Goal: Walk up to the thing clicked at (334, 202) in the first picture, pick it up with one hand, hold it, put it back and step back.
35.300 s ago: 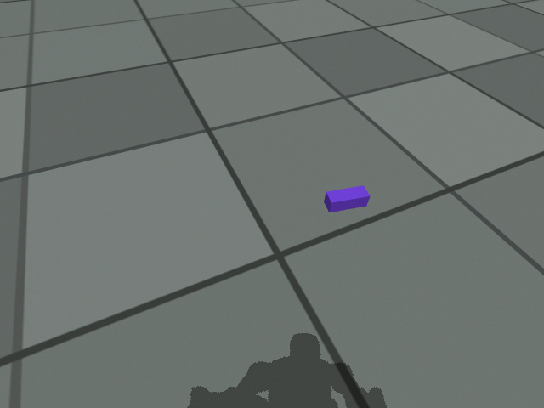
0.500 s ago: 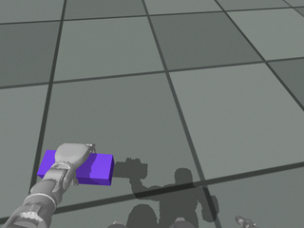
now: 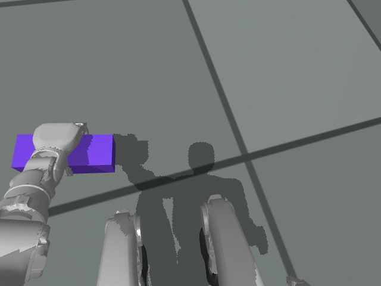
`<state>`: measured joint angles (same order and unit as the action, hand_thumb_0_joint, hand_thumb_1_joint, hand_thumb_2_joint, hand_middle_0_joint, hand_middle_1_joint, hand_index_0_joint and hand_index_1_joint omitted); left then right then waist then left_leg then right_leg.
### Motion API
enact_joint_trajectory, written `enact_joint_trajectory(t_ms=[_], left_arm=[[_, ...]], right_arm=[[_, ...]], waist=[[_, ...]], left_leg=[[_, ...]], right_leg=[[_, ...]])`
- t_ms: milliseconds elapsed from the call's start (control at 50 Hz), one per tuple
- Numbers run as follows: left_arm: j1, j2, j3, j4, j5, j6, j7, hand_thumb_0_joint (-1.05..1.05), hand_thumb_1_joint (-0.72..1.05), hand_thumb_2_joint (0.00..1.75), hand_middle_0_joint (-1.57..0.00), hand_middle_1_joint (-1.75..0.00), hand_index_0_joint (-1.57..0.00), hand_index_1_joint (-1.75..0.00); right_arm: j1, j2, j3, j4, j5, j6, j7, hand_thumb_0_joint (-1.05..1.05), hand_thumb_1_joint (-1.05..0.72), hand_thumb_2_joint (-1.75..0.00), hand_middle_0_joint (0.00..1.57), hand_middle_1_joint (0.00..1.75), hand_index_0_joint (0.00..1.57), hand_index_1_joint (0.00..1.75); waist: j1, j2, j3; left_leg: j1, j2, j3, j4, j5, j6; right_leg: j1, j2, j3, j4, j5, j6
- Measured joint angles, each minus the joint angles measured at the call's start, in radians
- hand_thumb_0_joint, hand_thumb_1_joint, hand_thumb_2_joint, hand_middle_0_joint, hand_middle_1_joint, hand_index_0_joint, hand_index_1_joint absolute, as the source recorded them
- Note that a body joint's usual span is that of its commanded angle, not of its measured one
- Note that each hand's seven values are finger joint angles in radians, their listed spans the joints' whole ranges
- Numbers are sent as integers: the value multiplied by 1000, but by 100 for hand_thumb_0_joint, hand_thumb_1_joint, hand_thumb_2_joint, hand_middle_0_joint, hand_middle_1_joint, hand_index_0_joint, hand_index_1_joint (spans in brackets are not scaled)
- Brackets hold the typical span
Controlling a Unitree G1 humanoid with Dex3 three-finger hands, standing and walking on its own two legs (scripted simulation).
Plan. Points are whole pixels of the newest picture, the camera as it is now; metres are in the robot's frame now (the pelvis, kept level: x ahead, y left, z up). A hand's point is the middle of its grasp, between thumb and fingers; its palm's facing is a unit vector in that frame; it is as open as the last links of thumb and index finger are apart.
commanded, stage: crouch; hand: left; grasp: from above
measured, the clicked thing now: (69, 154) +0.44 +0.23 -0.17
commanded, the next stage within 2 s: lower in 1.12 s
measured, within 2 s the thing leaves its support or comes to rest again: neither
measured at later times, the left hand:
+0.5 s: hand (82, 156) +0.47 +0.23 -0.27, palm faces -0.47 +0.02 -0.88, open 10.6 cm
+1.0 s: hand (87, 157) +0.48 +0.24 -0.33, palm faces -0.47 +0.02 -0.88, open 10.6 cm
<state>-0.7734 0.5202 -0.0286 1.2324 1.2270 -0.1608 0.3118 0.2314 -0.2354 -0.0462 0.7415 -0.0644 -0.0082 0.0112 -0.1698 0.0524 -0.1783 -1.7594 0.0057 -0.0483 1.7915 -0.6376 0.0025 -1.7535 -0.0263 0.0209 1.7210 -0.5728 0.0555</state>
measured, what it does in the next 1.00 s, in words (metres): lowers itself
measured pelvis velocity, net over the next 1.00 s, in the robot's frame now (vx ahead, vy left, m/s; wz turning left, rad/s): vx -0.01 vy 0.00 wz -0.06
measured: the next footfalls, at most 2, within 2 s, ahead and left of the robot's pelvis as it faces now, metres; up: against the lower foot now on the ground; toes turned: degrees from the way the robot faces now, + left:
none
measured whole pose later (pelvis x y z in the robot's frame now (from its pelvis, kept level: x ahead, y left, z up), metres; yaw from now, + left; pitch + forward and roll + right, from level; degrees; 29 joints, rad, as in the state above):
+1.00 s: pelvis -0.01 +0.00 -0.17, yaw -3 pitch +35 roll -8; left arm -1.06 0.76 0.07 1.49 1.35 -0.27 0.36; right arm 0.19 -0.27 0.06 0.74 -0.15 -0.03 0.14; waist -0.28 0.00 -0.04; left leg -2.26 -0.03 -0.13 2.34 -0.70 -0.02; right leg -2.23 -0.01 -0.02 2.23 -0.62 0.07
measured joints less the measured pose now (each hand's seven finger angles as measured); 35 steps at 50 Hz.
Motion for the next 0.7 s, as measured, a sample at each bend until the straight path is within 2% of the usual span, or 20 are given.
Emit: enact_joint_trajectory(t_ms=[140,280,480,700], left_arm=[[-54,42,33,19,36,-44,13,0,-10,61,-59,-72,-62,-67],[-118,76,56,65,66,-48,37,0,-11,61,-60,-71,-62,-67],[-179,122,73,115,70,-45,29,0,-10,62,-60,-69,-63,-65],[-228,180,91,176,90,-84,19,0,-9,60,-60,-69,-62,-65]], right_arm=[[-23,0,21,3,-26,-29,34,0,-90,-89,20,30,21,30],[-52,-13,23,-7,-45,-37,66,0,-91,-90,20,30,21,30],[-55,-29,33,-22,-55,-34,100,0,-91,-90,20,30,21,30],[-37,-36,57,-13,-65,-23,122,0,-92,-90,20,30,21,30]], waist=[[-14,-11,8],[-31,-24,34],[-56,-35,73],[-83,-42,111]], left_leg=[[-169,-11,-24,154,-32,-8],[-272,-19,-44,268,-55,-15],[-350,-22,-56,364,-70,-20],[-422,-25,-66,453,-71,-21]], right_leg=[[-159,-3,-13,148,-35,2],[-255,-4,-23,255,-58,2],[-332,1,-27,345,-69,4],[-401,8,-28,426,-65,8]])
